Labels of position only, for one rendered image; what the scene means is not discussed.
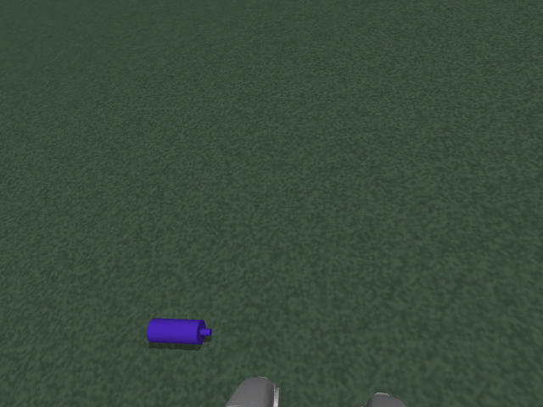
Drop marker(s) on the bottle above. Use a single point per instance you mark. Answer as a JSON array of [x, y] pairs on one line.
[[177, 331]]

